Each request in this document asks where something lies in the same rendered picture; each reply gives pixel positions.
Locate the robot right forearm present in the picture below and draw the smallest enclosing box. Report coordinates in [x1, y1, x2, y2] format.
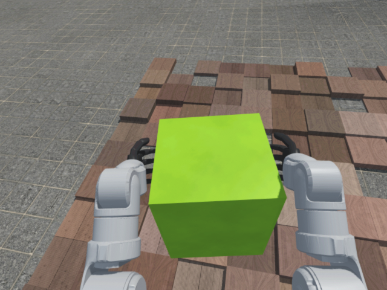
[282, 153, 368, 290]

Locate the robot left upper arm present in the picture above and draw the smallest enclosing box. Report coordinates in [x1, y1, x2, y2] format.
[82, 271, 146, 290]

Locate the robot right upper arm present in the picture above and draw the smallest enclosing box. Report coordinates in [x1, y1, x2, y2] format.
[292, 265, 366, 290]

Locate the robot right hand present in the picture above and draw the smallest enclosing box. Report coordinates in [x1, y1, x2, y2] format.
[269, 132, 300, 181]

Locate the carton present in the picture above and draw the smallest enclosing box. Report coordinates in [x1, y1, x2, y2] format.
[148, 113, 287, 259]

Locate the robot left hand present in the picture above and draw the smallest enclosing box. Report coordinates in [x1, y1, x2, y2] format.
[127, 138, 155, 184]

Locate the robot left forearm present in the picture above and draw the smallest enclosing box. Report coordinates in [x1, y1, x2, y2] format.
[80, 159, 147, 290]

